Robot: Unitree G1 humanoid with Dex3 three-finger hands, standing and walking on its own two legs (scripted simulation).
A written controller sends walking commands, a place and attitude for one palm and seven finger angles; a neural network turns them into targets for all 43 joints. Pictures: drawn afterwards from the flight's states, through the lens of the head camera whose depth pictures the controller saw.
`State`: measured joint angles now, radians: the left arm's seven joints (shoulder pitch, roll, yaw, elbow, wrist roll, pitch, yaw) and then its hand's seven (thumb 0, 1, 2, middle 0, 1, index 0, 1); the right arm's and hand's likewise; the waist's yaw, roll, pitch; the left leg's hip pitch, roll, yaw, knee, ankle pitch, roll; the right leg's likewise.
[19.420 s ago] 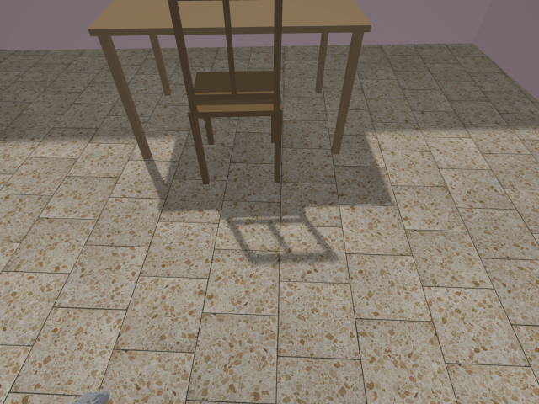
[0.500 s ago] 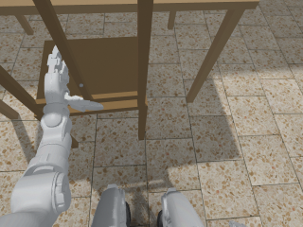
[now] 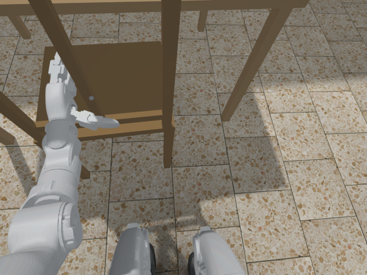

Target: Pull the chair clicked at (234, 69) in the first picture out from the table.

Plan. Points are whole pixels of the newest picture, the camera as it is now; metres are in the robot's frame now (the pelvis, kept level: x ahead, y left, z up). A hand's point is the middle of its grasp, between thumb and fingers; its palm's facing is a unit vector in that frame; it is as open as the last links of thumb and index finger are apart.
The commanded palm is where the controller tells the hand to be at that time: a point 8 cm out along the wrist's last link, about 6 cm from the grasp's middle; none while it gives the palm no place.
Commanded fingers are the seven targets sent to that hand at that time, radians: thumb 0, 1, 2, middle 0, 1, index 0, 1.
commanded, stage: push the fingers through the gap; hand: left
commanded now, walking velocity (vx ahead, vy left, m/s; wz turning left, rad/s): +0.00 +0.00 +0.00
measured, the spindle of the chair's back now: (78, 75) +0.52 +0.19 +0.06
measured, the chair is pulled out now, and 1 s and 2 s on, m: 0.00 0.00 0.06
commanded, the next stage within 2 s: hook a spindle and tug to test in 0.10 s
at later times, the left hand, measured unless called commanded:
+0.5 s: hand (94, 98) +0.48 +0.16 +0.03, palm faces +0.11 -0.99 -0.02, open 15.9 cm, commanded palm +0.45 +0.20 +0.03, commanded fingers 0.00 -0.44 0.32 -0.34 -0.96 -0.34 -0.96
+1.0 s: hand (94, 96) +0.49 +0.16 +0.03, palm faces +0.13 -0.99 -0.02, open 7.0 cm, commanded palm +0.45 +0.20 +0.03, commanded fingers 0.00 0.90 0.90 -0.50 -1.45 -0.50 -1.45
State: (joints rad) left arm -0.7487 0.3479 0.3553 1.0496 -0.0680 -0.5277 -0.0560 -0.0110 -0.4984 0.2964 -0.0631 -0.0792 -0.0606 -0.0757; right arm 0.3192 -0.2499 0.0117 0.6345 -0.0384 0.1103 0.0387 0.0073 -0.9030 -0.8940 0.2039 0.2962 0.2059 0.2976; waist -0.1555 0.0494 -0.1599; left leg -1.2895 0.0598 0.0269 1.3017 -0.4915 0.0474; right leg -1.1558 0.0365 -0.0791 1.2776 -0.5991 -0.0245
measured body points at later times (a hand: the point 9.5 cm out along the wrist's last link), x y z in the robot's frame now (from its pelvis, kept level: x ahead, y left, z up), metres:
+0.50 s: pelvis +0.00 +0.00 +0.00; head +0.15 +0.02 +0.43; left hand +0.47 +0.22 +0.03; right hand +0.04 -0.26 -0.12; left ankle +0.05 +0.09 -0.61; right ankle +0.00 -0.11 -0.61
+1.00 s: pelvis +0.00 +0.00 +0.00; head +0.15 +0.02 +0.43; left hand +0.47 +0.22 +0.03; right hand +0.03 -0.26 -0.12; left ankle +0.05 +0.09 -0.61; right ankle +0.00 -0.11 -0.61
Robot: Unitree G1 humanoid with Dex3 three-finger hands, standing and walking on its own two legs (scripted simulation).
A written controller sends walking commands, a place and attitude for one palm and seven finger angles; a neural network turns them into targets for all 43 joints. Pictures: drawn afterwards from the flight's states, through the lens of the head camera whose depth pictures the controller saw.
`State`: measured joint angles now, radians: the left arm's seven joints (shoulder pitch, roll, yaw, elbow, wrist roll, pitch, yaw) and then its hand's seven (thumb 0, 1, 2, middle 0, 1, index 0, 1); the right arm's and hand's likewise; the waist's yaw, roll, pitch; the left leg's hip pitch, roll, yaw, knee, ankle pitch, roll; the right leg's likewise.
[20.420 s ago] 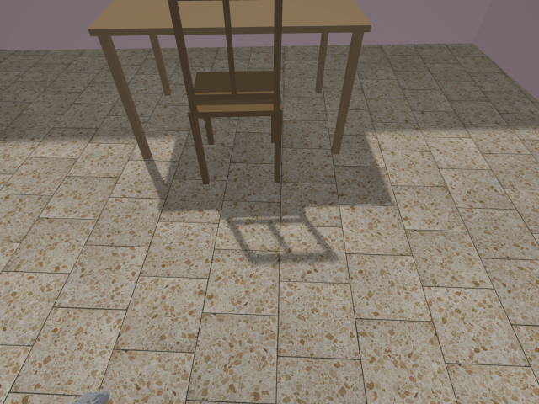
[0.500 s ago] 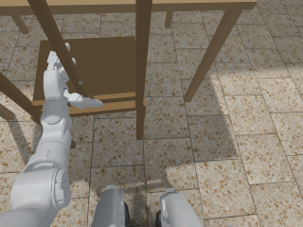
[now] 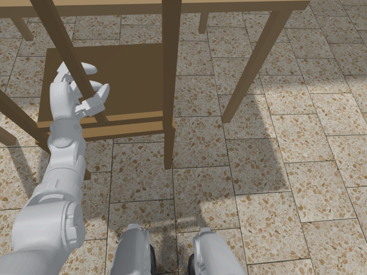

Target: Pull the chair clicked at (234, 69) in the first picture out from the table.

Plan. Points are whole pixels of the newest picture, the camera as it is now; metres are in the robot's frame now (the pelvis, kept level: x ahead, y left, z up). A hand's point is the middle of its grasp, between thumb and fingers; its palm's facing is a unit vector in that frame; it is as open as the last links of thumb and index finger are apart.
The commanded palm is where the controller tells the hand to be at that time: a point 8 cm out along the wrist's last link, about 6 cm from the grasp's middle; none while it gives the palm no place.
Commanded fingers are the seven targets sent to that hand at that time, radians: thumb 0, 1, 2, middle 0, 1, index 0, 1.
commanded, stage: hook a spindle and tug to test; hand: left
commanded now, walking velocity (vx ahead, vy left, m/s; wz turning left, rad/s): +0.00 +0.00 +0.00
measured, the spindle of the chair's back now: (79, 76) +0.52 +0.19 +0.06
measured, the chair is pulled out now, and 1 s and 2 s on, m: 0.00 0.06 0.20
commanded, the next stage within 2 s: step backward, pulling the chair out in 0.70 s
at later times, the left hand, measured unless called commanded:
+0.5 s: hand (94, 105) +0.47 +0.16 +0.03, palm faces +0.10 -0.99 -0.01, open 5.4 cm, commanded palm +0.42 +0.21 +0.03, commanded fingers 0.00 0.90 0.90 -0.50 -1.45 -0.50 -1.45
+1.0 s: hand (94, 114) +0.43 +0.16 +0.05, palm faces +0.13 -0.99 -0.09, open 5.4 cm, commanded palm +0.42 +0.20 +0.05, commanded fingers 0.00 0.90 0.90 -0.50 -1.45 -0.50 -1.45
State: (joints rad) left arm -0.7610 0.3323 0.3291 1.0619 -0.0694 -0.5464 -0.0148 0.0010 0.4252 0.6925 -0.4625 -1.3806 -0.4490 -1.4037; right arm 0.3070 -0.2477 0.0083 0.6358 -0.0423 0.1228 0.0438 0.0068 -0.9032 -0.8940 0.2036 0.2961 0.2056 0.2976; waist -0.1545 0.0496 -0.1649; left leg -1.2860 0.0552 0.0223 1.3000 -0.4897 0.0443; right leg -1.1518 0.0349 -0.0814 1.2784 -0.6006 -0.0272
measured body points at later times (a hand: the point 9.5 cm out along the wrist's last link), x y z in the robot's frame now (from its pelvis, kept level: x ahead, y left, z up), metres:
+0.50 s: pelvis +0.02 +0.00 +0.01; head +0.15 +0.02 +0.44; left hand +0.45 +0.22 +0.03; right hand +0.07 -0.25 -0.11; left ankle +0.05 +0.10 -0.61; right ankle +0.00 -0.11 -0.61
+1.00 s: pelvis +0.02 +0.01 +0.08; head +0.13 +0.01 +0.52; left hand +0.42 +0.21 +0.06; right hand +0.10 -0.23 -0.05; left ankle +0.05 +0.10 -0.61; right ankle +0.00 -0.11 -0.61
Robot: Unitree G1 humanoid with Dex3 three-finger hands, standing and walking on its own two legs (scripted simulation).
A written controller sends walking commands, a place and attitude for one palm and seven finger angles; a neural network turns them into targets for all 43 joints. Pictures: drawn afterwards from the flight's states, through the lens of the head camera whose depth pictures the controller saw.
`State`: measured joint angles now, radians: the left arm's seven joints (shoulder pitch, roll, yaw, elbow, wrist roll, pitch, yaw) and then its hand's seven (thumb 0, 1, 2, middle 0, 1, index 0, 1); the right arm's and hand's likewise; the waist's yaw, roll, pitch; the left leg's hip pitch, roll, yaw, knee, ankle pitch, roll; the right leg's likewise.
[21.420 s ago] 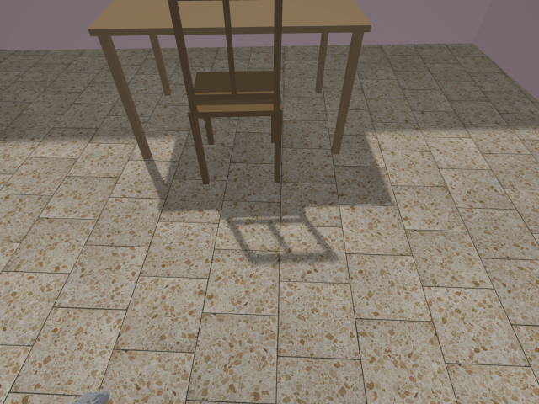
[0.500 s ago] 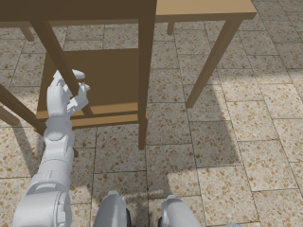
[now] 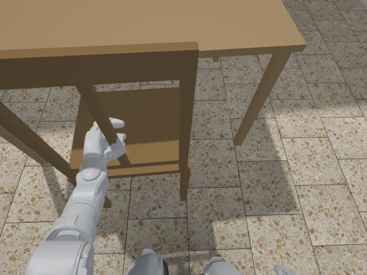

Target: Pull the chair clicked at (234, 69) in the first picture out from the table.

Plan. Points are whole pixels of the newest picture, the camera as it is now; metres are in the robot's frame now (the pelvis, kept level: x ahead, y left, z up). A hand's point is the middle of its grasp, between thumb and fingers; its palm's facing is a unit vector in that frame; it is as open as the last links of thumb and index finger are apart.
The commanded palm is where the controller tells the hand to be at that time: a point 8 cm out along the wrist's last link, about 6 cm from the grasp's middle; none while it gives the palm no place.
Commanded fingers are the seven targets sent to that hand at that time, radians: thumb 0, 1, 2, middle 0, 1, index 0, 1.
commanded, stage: step backward, pulling the chair out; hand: left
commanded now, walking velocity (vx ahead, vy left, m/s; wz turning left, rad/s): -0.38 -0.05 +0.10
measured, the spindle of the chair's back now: (109, 133) +0.44 +0.17 -0.01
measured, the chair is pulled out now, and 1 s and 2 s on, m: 0.06 0.20 0.30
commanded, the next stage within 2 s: none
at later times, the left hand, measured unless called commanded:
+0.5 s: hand (132, 178) +0.33 +0.11 -0.03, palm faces +0.04 -0.99 -0.14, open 5.3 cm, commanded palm +0.32 +0.16 -0.02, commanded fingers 0.00 0.90 0.90 -0.50 -1.45 -0.50 -1.45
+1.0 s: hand (132, 199) +0.28 +0.11 -0.03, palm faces +0.04 -0.99 -0.16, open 5.4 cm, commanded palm +0.29 +0.16 -0.02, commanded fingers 0.00 0.90 0.90 -0.50 -1.45 -0.50 -1.45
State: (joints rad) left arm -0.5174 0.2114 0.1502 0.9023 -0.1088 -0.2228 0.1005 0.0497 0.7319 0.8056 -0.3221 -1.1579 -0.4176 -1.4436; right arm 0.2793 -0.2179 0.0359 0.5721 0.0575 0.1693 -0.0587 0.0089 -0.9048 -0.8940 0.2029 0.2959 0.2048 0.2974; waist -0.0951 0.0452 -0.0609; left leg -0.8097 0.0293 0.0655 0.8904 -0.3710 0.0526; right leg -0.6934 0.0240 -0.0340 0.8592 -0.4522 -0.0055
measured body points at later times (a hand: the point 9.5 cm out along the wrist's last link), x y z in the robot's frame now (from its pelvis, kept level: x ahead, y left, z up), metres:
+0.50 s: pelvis -0.05 -0.02 +0.03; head +0.05 -0.03 +0.47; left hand +0.32 +0.16 -0.02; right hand +0.01 -0.27 -0.11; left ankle +0.03 +0.09 -0.69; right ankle -0.03 -0.12 -0.69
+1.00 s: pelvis -0.08 -0.03 +0.03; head +0.00 -0.04 +0.47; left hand +0.27 +0.16 -0.01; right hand +0.02 -0.28 -0.11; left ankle +0.03 +0.09 -0.69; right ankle -0.03 -0.12 -0.69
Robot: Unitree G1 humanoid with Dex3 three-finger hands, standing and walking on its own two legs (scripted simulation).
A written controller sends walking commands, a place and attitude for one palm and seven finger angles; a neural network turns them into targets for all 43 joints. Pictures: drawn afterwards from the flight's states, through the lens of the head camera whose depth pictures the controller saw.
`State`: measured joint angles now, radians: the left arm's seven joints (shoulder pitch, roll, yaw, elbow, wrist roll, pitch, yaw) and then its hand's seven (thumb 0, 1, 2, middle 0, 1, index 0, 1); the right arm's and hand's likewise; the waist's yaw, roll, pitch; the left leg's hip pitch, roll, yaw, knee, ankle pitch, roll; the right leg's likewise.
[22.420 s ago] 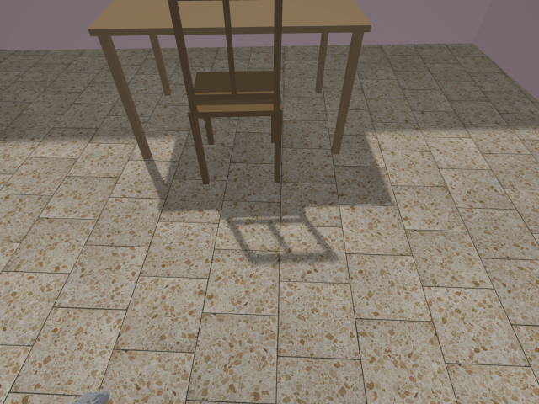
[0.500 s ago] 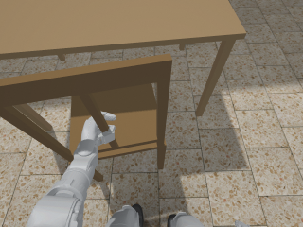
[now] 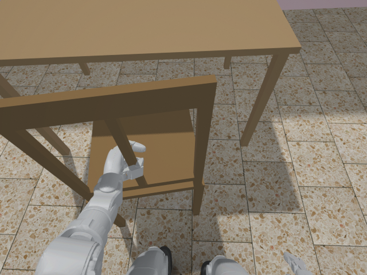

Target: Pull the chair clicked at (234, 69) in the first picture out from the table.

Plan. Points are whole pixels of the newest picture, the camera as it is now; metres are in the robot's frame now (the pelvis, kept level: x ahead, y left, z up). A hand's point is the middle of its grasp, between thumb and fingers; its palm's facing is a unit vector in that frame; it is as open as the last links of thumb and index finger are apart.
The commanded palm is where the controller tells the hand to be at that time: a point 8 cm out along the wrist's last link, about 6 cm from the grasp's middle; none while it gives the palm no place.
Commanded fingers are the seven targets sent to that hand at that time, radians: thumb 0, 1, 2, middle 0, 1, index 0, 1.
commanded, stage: step backward, pulling the chair out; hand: left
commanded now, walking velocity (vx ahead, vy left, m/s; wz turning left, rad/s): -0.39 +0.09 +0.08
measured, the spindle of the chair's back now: (130, 157) +0.38 +0.15 -0.04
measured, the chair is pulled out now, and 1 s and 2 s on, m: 0.20 0.30 0.40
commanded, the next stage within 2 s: none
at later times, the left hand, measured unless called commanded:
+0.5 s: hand (134, 174) +0.34 +0.13 -0.05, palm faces -0.04 -0.99 -0.17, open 5.5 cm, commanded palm +0.34 +0.19 -0.05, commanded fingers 0.00 0.90 0.90 -0.50 -1.45 -0.50 -1.45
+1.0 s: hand (122, 209) +0.26 +0.15 -0.05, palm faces +0.01 -0.99 -0.17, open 5.5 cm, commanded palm +0.27 +0.21 -0.04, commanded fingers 0.00 0.90 0.90 -0.50 -1.45 -0.50 -1.45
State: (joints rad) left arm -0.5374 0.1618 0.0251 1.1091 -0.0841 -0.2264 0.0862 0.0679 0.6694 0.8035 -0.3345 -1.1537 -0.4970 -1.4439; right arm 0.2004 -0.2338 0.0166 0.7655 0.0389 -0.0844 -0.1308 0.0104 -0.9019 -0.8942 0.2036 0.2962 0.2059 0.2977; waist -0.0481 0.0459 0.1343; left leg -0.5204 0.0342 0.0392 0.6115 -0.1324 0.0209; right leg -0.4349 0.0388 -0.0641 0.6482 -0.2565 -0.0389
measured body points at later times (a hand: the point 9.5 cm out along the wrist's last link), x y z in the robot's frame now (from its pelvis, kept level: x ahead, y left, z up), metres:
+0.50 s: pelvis -0.04 +0.02 +0.00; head +0.06 +0.02 +0.44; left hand +0.34 +0.19 -0.04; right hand +0.05 -0.24 -0.13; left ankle +0.00 +0.15 -0.72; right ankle +0.05 -0.09 -0.72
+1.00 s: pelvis -0.11 +0.01 +0.01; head -0.01 +0.01 +0.44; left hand +0.25 +0.20 -0.04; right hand -0.02 -0.25 -0.13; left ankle -0.10 +0.15 -0.72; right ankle -0.02 -0.10 -0.72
